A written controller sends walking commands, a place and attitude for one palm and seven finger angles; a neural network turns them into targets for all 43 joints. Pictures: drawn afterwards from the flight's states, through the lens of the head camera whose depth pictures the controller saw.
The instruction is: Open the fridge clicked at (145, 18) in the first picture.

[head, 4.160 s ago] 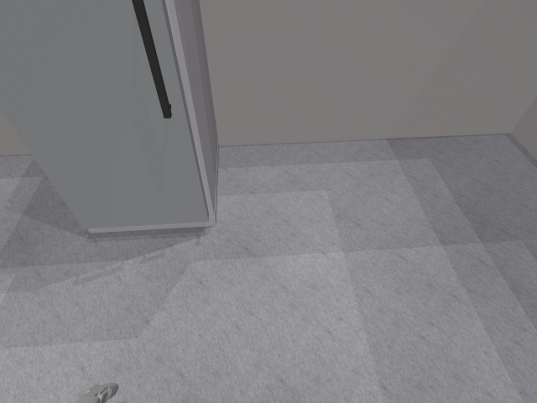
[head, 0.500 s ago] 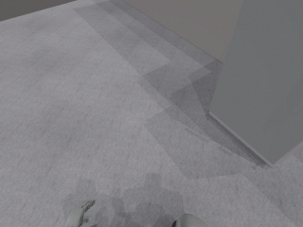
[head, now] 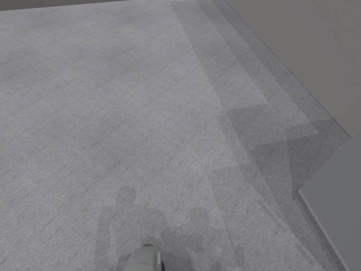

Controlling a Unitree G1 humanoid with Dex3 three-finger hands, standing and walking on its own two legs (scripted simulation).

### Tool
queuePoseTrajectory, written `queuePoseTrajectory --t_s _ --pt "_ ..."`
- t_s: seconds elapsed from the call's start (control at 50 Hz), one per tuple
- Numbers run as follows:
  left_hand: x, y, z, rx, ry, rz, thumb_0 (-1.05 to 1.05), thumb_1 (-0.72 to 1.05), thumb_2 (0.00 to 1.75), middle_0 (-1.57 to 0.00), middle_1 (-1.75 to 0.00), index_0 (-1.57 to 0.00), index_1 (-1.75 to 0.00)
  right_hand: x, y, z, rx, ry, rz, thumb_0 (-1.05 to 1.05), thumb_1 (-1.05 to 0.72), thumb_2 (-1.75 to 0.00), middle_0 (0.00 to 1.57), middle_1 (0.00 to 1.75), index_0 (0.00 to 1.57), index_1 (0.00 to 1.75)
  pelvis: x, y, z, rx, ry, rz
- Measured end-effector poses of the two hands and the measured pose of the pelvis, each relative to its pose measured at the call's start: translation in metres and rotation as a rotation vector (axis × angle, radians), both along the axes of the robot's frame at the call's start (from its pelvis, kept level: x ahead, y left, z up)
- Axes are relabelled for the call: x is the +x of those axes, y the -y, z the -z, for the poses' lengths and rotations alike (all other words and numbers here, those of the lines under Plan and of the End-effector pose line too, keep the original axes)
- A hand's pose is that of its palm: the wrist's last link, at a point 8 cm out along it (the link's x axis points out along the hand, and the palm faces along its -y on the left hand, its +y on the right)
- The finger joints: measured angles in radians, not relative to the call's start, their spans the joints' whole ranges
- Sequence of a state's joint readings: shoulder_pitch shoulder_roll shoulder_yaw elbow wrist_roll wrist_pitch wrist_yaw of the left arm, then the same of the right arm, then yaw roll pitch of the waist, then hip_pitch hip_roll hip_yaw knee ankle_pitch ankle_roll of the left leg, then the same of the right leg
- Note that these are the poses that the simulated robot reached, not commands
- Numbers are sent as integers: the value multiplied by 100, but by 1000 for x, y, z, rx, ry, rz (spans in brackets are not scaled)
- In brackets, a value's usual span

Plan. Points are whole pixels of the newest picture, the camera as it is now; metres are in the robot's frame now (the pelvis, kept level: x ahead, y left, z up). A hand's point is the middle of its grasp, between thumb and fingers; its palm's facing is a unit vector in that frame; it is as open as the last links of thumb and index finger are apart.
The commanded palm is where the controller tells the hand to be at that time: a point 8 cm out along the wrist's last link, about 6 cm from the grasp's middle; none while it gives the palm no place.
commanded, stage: turn to face it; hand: right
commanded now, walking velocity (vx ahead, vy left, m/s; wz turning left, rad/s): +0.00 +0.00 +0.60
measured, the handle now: out of the picture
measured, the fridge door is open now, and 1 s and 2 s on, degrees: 0 0 0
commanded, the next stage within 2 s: none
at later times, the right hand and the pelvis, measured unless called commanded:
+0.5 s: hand (257, 255) +0.21 -0.18 -0.18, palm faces +0.11 +0.99 -0.12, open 7.3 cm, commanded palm none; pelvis +0.10 -0.01 -0.01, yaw -5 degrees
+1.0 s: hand out of the picture +0.13 -0.25 -0.16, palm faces +0.35 +0.91 -0.22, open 7.4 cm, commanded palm none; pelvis +0.09 -0.02 +0.01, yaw -19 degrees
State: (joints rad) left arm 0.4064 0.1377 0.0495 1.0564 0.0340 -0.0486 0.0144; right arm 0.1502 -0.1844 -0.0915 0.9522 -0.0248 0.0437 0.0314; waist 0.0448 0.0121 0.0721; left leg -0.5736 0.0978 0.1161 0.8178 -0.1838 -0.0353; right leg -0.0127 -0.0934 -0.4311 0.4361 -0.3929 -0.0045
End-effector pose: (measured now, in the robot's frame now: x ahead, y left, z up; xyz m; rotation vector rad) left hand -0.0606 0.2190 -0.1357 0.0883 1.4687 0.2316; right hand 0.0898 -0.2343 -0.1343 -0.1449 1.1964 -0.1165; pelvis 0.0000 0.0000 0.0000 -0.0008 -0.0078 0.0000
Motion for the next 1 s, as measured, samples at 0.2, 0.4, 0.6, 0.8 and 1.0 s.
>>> queuePoseTrajectory --t_s 0.2,0.4,0.6,0.8,1.0 --pt "69 -29 22 -10 -17 -74 0 91 90 -20 -30 -20 -30 103 -45 10 -26 80 -109 1 -91 -90 20 30 20 30 64 -27 16 10 2 -77" --pt "186 -27 2 33 175 60 0 93 90 -20 -30 -20 -30 119 -36 3 16 119 -21 0 -92 -90 20 30 20 30 97 -14 4 40 5 16" --pt "236 12 -15 83 213 221 0 92 90 -20 -30 -20 -30 64 30 29 27 -16 150 1 -91 -90 20 30 20 30 105 26 8 58 -6 118" --pt "238 25 -33 87 156 298 0 91 90 -20 -30 -21 -30 18 76 4 -43 -74 271 1 -91 -90 20 30 20 29 102 38 -13 79 -23 213" --pt "249 5 -29 79 166 377 0 91 90 -20 -30 -21 -30 20 62 -6 -55 26 341 1 -91 -90 20 30 19 29 92 20 -11 62 -12 333"
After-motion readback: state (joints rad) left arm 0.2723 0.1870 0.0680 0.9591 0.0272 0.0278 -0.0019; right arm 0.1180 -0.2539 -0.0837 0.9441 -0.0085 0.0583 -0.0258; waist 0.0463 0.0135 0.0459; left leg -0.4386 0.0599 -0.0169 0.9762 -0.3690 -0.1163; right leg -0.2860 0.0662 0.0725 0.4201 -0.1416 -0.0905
